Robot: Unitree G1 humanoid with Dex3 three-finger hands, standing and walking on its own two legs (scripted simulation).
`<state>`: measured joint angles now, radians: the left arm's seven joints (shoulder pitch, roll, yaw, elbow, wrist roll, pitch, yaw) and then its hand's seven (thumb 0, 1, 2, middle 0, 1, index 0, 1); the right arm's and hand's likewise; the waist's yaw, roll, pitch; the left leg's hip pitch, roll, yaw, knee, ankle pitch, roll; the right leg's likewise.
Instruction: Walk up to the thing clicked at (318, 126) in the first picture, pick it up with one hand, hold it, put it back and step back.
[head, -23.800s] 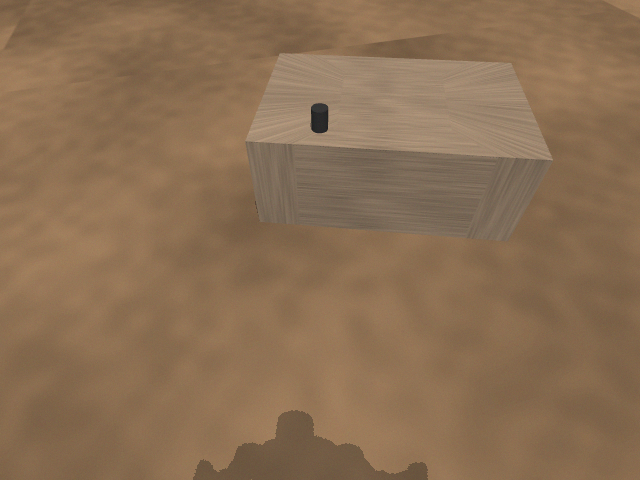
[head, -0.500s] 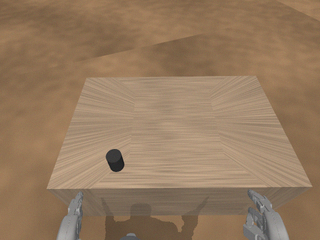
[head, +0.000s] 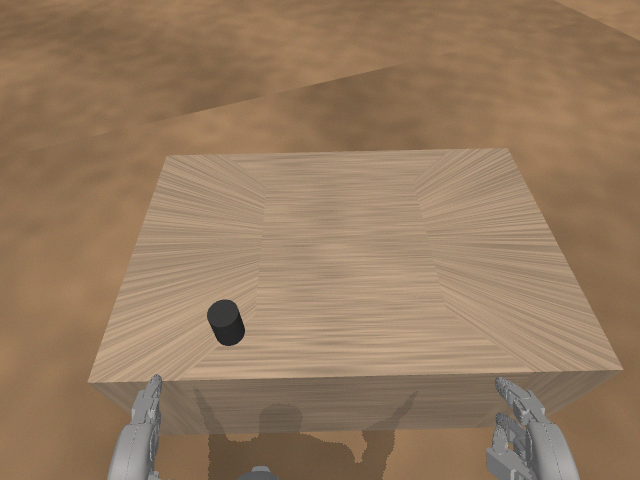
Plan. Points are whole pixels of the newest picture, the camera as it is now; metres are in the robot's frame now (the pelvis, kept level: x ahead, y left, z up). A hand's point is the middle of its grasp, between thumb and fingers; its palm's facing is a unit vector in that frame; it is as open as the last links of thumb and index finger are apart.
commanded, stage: home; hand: left
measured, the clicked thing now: (226, 323) +0.46 +0.21 -0.25
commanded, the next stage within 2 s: stand in 1.34 s
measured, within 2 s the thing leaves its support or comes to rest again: neither
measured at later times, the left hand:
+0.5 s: hand (180, 461) +0.17 +0.18 -0.05, palm faces +0.11 -0.97 -0.23, open 17.4 cm
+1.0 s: hand (177, 470) +0.16 +0.19 -0.05, palm faces +0.12 -0.96 -0.26, open 17.4 cm
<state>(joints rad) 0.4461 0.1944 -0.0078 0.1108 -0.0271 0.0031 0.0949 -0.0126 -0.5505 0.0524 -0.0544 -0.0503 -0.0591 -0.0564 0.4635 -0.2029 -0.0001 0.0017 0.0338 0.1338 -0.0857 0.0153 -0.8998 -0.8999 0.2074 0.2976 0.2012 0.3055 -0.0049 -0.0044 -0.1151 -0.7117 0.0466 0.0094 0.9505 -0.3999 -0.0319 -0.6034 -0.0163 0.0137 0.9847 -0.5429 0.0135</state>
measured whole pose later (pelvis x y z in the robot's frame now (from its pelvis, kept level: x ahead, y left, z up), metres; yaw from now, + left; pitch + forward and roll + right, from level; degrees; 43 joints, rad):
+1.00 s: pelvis +0.00 +0.01 +0.00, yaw +0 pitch +8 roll -1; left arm 0.49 0.20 -0.01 0.05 -0.02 0.07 0.14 -0.01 -0.53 0.06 -0.06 -0.05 -0.06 -0.06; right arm 0.34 -0.22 0.01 0.35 0.03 0.06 -0.13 0.01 -0.90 -0.90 0.21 0.30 0.20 0.30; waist -0.02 0.01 -0.10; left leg -0.71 0.06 -0.01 0.97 -0.41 -0.03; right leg -0.58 0.00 -0.01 0.97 -0.53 0.02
